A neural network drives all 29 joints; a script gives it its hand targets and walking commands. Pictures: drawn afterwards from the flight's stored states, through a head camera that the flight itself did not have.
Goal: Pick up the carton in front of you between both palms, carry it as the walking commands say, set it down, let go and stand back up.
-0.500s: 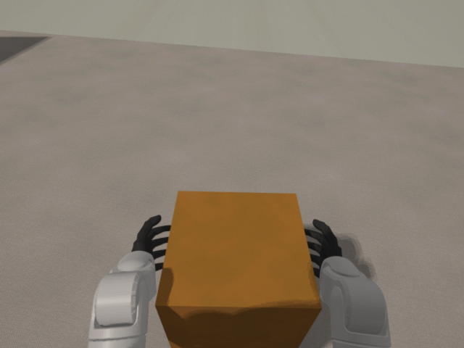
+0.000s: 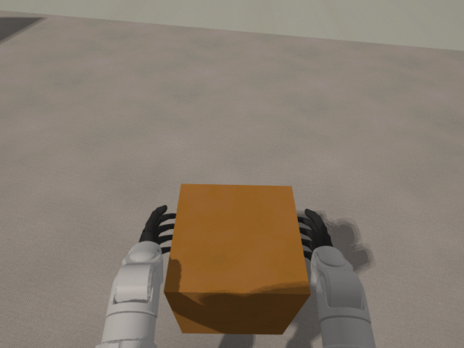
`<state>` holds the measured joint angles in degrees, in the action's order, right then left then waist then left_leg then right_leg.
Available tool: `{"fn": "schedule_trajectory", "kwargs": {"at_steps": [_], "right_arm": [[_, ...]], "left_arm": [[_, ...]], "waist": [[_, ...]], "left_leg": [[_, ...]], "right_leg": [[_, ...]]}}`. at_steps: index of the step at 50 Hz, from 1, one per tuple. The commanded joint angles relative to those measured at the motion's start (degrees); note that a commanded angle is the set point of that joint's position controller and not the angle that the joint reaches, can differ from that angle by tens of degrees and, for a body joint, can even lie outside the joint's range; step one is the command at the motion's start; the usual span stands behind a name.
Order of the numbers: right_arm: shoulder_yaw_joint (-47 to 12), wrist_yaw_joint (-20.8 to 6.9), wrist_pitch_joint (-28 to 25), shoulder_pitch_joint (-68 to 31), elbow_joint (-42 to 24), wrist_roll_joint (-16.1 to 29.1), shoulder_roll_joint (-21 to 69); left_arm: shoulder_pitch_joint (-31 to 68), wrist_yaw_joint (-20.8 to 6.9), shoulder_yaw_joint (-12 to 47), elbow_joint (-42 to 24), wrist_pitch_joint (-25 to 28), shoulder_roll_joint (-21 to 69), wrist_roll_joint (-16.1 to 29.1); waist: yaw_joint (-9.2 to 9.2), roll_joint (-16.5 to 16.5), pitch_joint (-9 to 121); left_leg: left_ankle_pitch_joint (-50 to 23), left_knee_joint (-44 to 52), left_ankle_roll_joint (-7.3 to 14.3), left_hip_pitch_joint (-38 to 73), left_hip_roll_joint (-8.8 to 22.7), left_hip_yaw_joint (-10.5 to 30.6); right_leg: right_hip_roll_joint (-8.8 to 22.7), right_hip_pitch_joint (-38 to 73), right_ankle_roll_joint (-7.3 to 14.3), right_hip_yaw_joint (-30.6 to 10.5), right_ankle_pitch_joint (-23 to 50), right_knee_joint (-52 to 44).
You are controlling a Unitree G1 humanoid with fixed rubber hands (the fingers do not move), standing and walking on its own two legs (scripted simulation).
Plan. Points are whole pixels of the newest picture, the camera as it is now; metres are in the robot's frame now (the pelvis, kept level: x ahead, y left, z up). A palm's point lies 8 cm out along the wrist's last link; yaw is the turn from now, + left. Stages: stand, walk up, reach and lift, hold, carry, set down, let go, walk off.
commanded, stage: carry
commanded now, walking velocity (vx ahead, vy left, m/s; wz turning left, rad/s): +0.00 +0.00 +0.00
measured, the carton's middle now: (234, 263) +0.30 +0.00 -0.05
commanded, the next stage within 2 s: hold in 0.04 s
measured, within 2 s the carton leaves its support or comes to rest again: neither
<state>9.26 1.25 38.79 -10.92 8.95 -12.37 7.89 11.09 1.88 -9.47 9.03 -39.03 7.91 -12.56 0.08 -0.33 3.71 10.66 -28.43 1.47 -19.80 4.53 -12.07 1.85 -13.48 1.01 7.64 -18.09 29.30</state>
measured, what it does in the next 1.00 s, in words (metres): lowers itself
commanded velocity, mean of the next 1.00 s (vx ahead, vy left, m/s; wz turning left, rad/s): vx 0.00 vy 0.00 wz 0.00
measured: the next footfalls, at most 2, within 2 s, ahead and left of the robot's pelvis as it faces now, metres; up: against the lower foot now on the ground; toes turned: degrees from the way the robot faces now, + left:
none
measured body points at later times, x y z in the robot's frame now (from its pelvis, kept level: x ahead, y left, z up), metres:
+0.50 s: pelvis -0.04 +0.01 +0.00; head -0.03 +0.02 +0.45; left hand +0.31 +0.14 +0.02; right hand +0.29 -0.16 +0.02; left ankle +0.04 +0.11 -0.74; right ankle -0.03 -0.10 -0.74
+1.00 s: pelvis -0.07 +0.02 -0.11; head +0.18 +0.02 +0.27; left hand +0.37 +0.15 -0.20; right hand +0.36 -0.16 -0.19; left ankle +0.04 +0.11 -0.74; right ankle -0.03 -0.11 -0.74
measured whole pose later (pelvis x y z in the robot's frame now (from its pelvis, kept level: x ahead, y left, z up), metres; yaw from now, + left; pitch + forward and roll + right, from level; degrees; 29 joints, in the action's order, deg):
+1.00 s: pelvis -0.07 +0.02 -0.11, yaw -6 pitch +31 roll -1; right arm 23.2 1.4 11.5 -41.8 30.3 -11.6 6.3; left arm 40.4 0.7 -24.2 26.8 -13.4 5.3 -14.0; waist -1.5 -2.7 -0.9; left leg 17.6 -63.7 1.1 -77.0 -0.2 -0.3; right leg -2.8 -72.9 -0.2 -1.4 -24.6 66.6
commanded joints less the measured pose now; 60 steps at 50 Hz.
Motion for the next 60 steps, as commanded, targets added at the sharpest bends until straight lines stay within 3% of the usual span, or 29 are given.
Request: {"fn": "schedule_trajectory", "kwargs": {"at_steps": [1,2,3,4,5,7,8,11,13,16,19,22,27,31,34,37,42,45,47,50,54,60], "right_arm": [[-33.7,-11.5,-0.8,-24.5,-6.5,13.5,49.1],[-33.7,-11.5,0.0,-23.9,-6.8,13.6,49.1],[-31.9,-11.7,0.5,-16.9,-6.5,12.8,50.0],[-31.4,-11.2,0.0,-17.6,-7.9,11.4,49.0],[-29.0,-11.0,0.0,-16.6,-6.2,10.1,46.3],[-27.5,-10.7,-0.4,-18.2,-5.6,9.6,46.2],[-26.8,-10.2,-0.8,-18.3,-4.9,9.8,46.1],[-28.1,-10.6,-1.2,-20.9,-5.4,10.6,46.8],[-28.8,-11.0,-1.1,-22.3,-5.3,11.0,47.1],[-25.9,-11.9,-1.7,-29.7,-0.3,9.9,46.1],[-20.5,-12.8,-3.7,-38.9,8.2,7.2,46.3],[-12.5,-13.4,-7.2,-48.0,18.5,2.5,47.8],[3.4,-12.3,-12.0,-54.0,29.3,-7.0,42.1],[9.9,-11.2,-15.8,-52.9,32.0,-10.7,35.3],[8.7,-11.0,-19.7,-53.6,31.9,-9.5,35.1],[4.0,-11.5,-24.5,-55.5,31.3,-6.5,37.9],[-9.0,-12.5,-30.8,-60.8,27.6,-0.1,44.9],[-17.3,-12.2,-31.2,-63.2,22.2,4.2,47.7],[-20.7,-12.0,-30.3,-63.6,20.3,6.2,48.7],[-21.5,-12.2,-27.7,-62.8,21.3,7.2,50.3],[-18.0,-13.3,-24.2,-62.9,25.5,5.9,52.0],[-13.3,-12.8,-23.4,-66.5,29.5,4.6,50.8]], "left_arm": [[25.0,-12.2,34.5,-6.8,1.0,48.9,14.1],[24.4,-12.2,34.5,-7.1,0.2,48.9,14.1],[16.8,-12.2,32.7,-8.1,-0.8,49.7,13.8],[17.6,-11.8,32.1,-9.1,-0.4,47.8,12.9],[17.0,-11.6,30.8,-9.0,-0.6,46.0,11.5],[19.8,-11.8,31.1,-8.9,-0.6,46.4,11.6],[20.5,-11.9,31.4,-9.0,-0.3,45.3,12.2],[21.7,-11.8,32.1,-8.8,0.2,46.7,12.4],[21.7,-11.6,31.2,-8.4,0.2,46.7,11.7],[26.6,-11.1,25.8,-2.6,0.5,45.6,8.6],[35.2,-11.6,19.6,6.0,1.9,46.2,5.6],[45.9,-13.0,12.5,15.1,4.8,47.3,2.3],[53.5,-12.9,0.1,25.1,9.3,42.8,-4.5],[51.9,-11.7,-7.5,28.2,13.6,34.8,-9.5],[51.5,-11.2,-7.7,28.7,17.7,34.0,-9.9],[52.6,-11.3,-3.6,27.9,22.7,37.3,-8.0],[59.2,-12.1,9.7,24.6,29.5,45.0,-1.9],[63.0,-12.3,18.3,19.2,29.9,47.5,2.8],[63.2,-12.4,21.4,17.2,28.9,48.4,4.7],[61.4,-13.1,21.9,18.2,26.3,49.6,5.1],[60.4,-15.1,18.5,22.8,22.7,49.7,4.3],[63.5,-16.1,13.4,27.4,21.7,46.8,3.2]], "waist": [[0.10,0.5,16.7],[0.10,0.4,16.7],[-0.73,-3.4,12.1],[0.02,-3.0,14.4],[-0.56,-1.4,13.0],[0.54,-1.0,9.2],[1.21,-2.3,10.2],[0.38,0.0,10.8],[-0.53,0.1,10.4],[-1.88,0.0,5.6],[-2.10,-1.3,0.2],[-1.37,-2.5,-0.7],[0.48,0.7,-0.5],[-0.59,1.1,2.2],[-1.32,0.4,7.4],[-1.75,0.3,14.8],[-1.90,0.3,37.5],[-1.80,1.3,56.0],[-2.09,1.8,63.0],[-2.90,1.2,62.0],[-3.56,-0.6,54.4],[-4.37,-0.9,51.1]], "left_leg": [[-12.3,2.0,0.0,11.1,6.2,7.1],[-12.7,1.8,0.0,11.1,6.2,7.0],[-26.0,4.0,1.1,26.6,-9.2,16.7],[-32.5,3.4,0.9,31.0,-8.2,18.1],[-25.5,5.1,0.3,29.3,-8.0,17.3],[-27.7,5.0,-0.6,27.8,-8.6,17.2],[-25.7,5.1,-0.8,29.2,-8.7,17.1],[-24.3,5.9,-0.9,27.9,-9.5,17.0],[-21.8,6.1,-0.7,27.4,-9.6,16.9],[-11.2,6.2,-0.1,26.1,-9.1,16.2],[0.9,4.8,0.4,25.2,-8.9,15.3],[7.6,2.1,0.3,22.7,-8.7,15.6],[12.1,-0.6,-0.2,14.5,-8.5,16.4],[7.2,-5.6,-0.5,6.6,-9.2,15.3],[2.4,-10.3,-0.5,2.3,-10.0,14.9],[-2.8,-15.3,-0.6,-1.3,-10.7,15.1],[-14.0,-26.0,-0.9,-3.3,-10.9,15.6],[-22.7,-32.7,-1.2,0.1,-11.0,15.5],[-24.8,-35.8,-1.6,-0.8,-11.1,15.2],[-20.7,-38.4,-2.0,-10.2,-11.5,14.1],[-11.2,-40.0,-2.0,-24.6,-12.0,13.1],[-8.5,-44.9,-1.7,-35.5,-12.2,12.7]], "right_leg": [[6.8,1.5,0.7,-5.9,14.0,-4.0],[6.8,1.6,0.7,-5.9,14.5,-3.8],[-5.3,3.0,0.2,-14.7,32.6,-7.6],[-5.6,2.2,-0.2,-15.3,36.4,-7.3],[-5.1,4.6,0.5,-15.3,27.8,-8.9],[-5.5,5.6,0.3,-15.2,30.2,-9.2],[-5.8,6.0,0.4,-15.2,26.0,-11.1],[-5.8,8.1,-0.1,-15.0,29.0,-9.8],[-5.7,8.1,-0.3,-14.8,26.0,-10.0],[-5.5,2.7,0.0,-14.2,13.3,-10.4],[-4.3,-5.3,1.5,-14.0,-1.0,-10.8],[-4.1,-9.2,2.5,-13.7,-8.1,-8.6],[-6.1,-12.2,2.6,-12.7,-8.9,-2.4],[-6.9,-18.8,1.6,-11.4,-4.7,3.2],[-7.9,-24.3,0.8,-10.5,-2.0,7.7],[-8.8,-30.1,0.5,-10.3,0.9,12.5],[-10.6,-39.0,-0.6,-10.1,7.5,22.6],[-11.2,-44.3,-1.3,-9.6,11.8,28.3],[-11.5,-48.0,-1.6,-9.1,12.7,31.1],[-11.9,-52.4,-2.1,-8.7,10.7,34.3],[-12.1,-57.4,-2.2,-8.5,5.4,36.9],[-12.2,-66.6,-2.1,-8.6,3.1,41.6]]}}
